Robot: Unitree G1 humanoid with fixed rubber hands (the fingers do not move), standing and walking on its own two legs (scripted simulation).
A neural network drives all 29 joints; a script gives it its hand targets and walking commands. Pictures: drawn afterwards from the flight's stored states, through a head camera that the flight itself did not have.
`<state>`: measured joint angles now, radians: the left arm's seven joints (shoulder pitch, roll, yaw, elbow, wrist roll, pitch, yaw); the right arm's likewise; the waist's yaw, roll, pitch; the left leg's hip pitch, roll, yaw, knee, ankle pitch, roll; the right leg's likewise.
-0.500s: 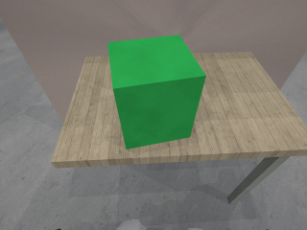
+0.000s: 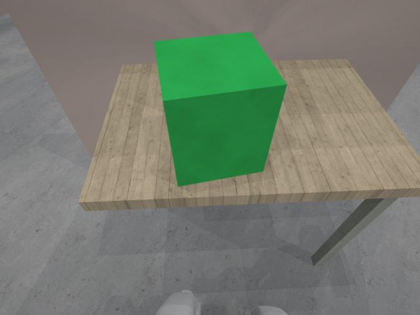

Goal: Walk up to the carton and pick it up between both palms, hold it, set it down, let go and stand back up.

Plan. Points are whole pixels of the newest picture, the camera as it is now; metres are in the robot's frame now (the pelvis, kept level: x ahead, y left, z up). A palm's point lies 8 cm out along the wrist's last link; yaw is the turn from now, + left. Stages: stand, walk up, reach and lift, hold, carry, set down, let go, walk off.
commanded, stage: walk up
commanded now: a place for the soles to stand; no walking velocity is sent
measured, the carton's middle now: (213, 111) +0.50 +0.03 +0.09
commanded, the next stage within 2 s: reach and lift in 1.20 s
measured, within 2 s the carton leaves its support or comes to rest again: neither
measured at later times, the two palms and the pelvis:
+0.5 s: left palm out of the picture +0.04 +0.31 -0.11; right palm out of the picture +0.05 -0.30 -0.11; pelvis -0.01 +0.00 +0.00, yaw +0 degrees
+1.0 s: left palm out of the picture +0.06 +0.31 -0.10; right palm out of the picture +0.06 -0.30 -0.11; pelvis +0.00 +0.00 +0.01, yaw +0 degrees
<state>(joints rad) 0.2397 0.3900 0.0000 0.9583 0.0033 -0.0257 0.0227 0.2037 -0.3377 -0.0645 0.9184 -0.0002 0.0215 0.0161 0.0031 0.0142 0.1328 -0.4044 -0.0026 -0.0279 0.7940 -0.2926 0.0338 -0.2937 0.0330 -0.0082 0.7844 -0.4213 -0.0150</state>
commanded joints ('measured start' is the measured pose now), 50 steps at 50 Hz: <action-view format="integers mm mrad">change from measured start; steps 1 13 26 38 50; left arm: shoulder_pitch -41 -115 -166 -166 -91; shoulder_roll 345 239 245 292 275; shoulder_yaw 114 85 70 83 83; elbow -62 -99 -96 -74 -64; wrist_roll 34 -15 8 18 10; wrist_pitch -24 8 -24 -36 -30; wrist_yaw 11 17 1 1 -1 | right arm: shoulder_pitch -107 -30 9 -12 -91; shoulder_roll -269 -338 -259 -246 -242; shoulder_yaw -71 -64 -48 -46 -23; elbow -79 -30 -18 -13 -31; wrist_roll -21 -23 -11 -4 4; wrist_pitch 6 -56 -36 -25 -34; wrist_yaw -17 -27 -20 -19 -26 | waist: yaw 18 -23 -36 -34 21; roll -133 124 -19 -107 -59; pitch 49 6 -60 -55 -119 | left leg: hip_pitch -62 121 165 125 62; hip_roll -80 271 57 -10 4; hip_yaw -84 -661 -194 -41 -151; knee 156 -505 -249 -24 -133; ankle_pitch -233 3 54 -159 57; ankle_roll -13 102 45 3 5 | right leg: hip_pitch -199 -187 -112 -70 66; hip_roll -372 -23 -189 -357 -250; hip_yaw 550 104 179 359 262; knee -543 109 -209 -385 -321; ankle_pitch -378 -185 194 151 207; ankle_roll -223 -6 -95 -217 -144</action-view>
